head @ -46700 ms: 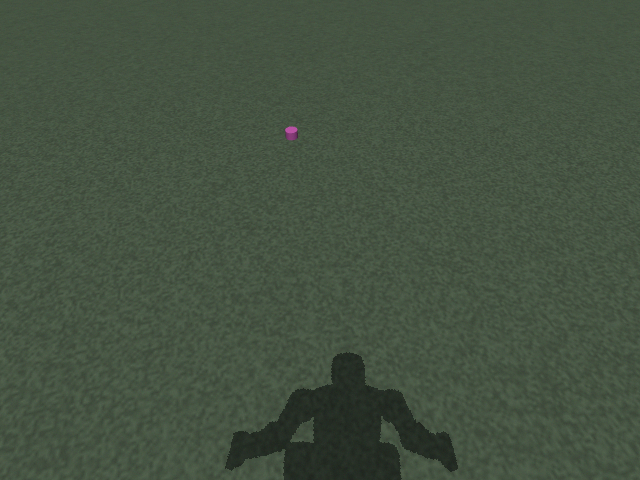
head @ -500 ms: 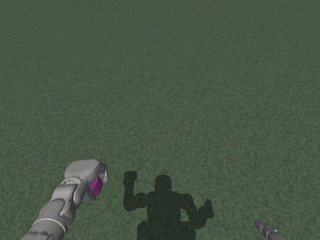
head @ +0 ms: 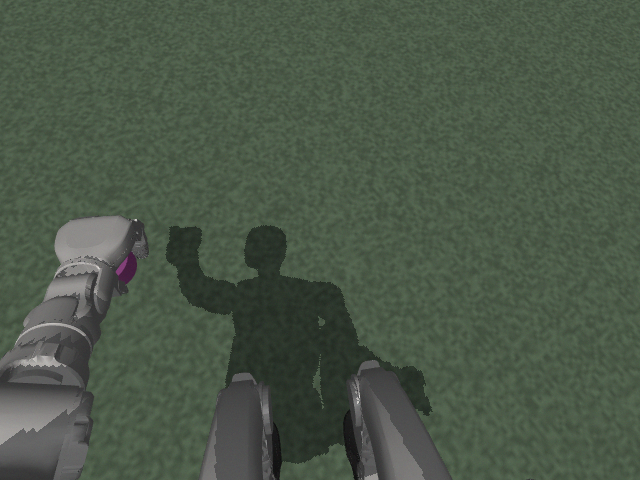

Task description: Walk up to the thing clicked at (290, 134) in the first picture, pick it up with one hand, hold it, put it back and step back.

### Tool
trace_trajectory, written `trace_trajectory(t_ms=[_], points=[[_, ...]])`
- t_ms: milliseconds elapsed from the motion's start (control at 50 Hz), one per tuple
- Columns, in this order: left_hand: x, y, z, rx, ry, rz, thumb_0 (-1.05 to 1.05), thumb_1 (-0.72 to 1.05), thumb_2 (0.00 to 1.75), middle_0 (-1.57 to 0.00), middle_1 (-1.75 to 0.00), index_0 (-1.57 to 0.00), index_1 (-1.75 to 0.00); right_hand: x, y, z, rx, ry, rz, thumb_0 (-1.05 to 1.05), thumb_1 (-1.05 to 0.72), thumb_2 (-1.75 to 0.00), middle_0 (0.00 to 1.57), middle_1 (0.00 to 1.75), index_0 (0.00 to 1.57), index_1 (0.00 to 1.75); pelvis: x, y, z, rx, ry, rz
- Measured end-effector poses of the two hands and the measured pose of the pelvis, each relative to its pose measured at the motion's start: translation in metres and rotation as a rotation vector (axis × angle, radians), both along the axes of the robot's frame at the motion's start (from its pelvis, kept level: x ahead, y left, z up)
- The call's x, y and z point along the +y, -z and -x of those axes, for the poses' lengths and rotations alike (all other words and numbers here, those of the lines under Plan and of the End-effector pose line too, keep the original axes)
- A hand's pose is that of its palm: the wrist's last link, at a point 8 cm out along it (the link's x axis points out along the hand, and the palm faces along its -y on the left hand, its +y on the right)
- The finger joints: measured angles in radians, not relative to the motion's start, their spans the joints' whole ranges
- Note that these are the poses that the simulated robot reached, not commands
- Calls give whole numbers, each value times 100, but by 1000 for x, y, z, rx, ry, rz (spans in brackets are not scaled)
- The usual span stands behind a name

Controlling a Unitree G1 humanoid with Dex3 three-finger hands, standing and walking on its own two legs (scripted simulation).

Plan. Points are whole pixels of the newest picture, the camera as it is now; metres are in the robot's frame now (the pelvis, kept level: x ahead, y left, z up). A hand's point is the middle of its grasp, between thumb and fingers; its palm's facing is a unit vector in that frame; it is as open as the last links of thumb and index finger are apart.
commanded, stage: crouch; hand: left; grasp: from above
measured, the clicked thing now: (107, 263) +0.45 +0.28 -0.13
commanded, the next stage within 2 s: lower in 1.20 s
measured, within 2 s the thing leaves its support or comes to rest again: neither
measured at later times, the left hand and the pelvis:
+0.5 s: hand (140, 297) +0.45 +0.30 -0.31, palm faces -0.45 -0.05 -0.89, open 7.0 cm; pelvis +0.00 +0.00 -0.14, yaw -3 degrees
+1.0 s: hand (151, 299) +0.47 +0.31 -0.39, palm faces -0.47 -0.05 -0.88, open 6.8 cm; pelvis -0.01 +0.00 -0.22, yaw -7 degrees
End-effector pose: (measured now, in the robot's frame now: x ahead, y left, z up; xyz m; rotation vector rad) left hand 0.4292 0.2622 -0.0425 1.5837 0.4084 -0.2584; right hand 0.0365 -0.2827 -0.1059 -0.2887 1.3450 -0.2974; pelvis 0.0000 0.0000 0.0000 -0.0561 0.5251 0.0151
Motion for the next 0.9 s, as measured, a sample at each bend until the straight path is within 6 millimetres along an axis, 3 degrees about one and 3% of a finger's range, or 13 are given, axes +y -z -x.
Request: trace_trajectory(t_ms=[80,160,300,380,500,600,900], points=[[4,37,-7,22,-12,15,-1,24,39,-54,-65,-89,-71,11,31,17,41,18,-18,1,-91,-89,20,30,20,30,3,29,4,43,5,11],[11,76,-11,53,-10,30,-2,25,37,-55,-63,-89,-69,20,58,20,58,14,-35,1,-90,-89,20,30,20,30,6,56,5,80,5,23],[24,147,-16,86,4,55,-4,27,34,-57,-58,-91,-64,23,99,2,83,-64,-47,0,-90,-89,20,30,20,30,7,100,2,140,2,46],[31,177,-18,69,4,69,-6,28,32,-59,-55,-93,-61,19,118,-13,93,-119,-44,0,-90,-89,20,30,20,30,5,120,1,155,-1,57],[39,206,-23,44,-17,67,-6,29,28,-61,-51,-97,-57,8,138,-28,96,-174,-36,0,-91,-90,20,30,20,30,1,143,2,156,1,65],[41,223,-28,48,-33,58,-6,29,27,-63,-50,-99,-56,0,151,-27,106,-189,-35,0,-92,-90,20,30,20,30,-1,159,4,149,12,68],[45,275,-43,62,-28,70,-6,30,26,-64,-48,-100,-54,6,187,20,201,-150,-45,0,-92,-90,20,30,20,30,0,209,12,106,44,90]])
